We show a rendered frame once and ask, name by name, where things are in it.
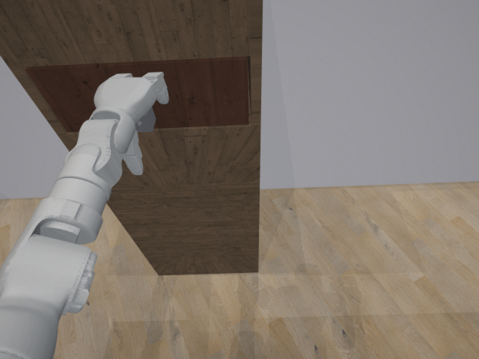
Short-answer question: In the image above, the handle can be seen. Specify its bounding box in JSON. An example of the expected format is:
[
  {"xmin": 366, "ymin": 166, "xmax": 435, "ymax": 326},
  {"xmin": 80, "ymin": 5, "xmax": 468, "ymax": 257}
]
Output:
[{"xmin": 135, "ymin": 108, "xmax": 156, "ymax": 132}]

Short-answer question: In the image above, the cabinet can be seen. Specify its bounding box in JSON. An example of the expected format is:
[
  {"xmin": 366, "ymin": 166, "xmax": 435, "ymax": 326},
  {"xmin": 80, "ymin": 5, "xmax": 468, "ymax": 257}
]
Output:
[{"xmin": 0, "ymin": 0, "xmax": 263, "ymax": 275}]

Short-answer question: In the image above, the robot left upper arm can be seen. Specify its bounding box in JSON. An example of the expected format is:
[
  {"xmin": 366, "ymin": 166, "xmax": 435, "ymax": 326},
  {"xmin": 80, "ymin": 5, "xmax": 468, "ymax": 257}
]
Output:
[{"xmin": 0, "ymin": 234, "xmax": 97, "ymax": 359}]

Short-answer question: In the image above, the left robot hand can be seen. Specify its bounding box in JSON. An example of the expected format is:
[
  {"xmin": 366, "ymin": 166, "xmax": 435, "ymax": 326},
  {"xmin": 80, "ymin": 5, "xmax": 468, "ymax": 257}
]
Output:
[{"xmin": 94, "ymin": 72, "xmax": 169, "ymax": 175}]

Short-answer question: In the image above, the robot left forearm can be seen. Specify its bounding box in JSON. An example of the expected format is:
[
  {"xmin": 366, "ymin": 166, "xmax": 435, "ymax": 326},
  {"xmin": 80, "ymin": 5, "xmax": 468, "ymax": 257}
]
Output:
[{"xmin": 0, "ymin": 106, "xmax": 135, "ymax": 295}]

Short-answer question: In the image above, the drawer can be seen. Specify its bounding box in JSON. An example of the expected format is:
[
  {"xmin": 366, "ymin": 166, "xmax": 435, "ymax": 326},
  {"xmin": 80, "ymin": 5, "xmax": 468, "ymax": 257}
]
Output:
[{"xmin": 25, "ymin": 56, "xmax": 249, "ymax": 132}]

